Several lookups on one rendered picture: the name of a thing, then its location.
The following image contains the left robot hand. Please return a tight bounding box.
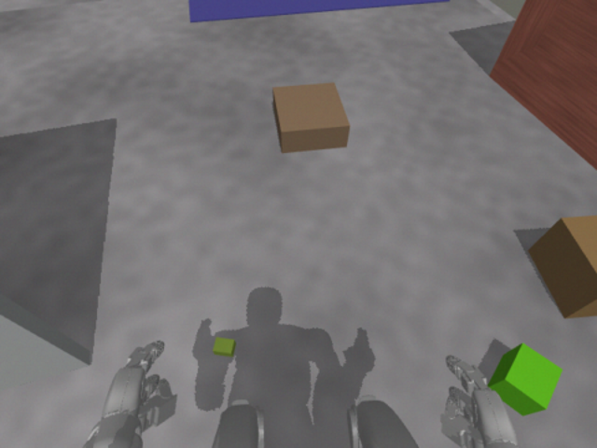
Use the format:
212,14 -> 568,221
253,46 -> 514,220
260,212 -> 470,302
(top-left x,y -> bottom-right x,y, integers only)
102,341 -> 177,433

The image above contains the right robot hand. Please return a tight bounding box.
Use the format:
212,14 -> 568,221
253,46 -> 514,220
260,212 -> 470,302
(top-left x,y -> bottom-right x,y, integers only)
440,356 -> 519,448

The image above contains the left robot arm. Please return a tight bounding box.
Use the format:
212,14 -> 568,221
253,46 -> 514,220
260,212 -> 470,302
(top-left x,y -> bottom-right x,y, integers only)
83,413 -> 143,448

